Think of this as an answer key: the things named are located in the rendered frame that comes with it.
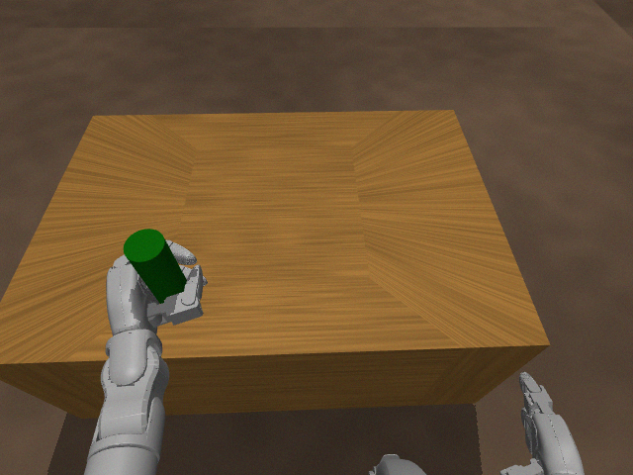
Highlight can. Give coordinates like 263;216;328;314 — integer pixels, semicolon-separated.
124;229;187;304

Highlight right robot hand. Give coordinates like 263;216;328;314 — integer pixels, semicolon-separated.
500;372;585;475

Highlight left robot arm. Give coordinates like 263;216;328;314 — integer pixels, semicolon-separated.
84;329;169;475

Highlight left robot hand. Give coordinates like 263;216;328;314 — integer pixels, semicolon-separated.
106;240;208;336

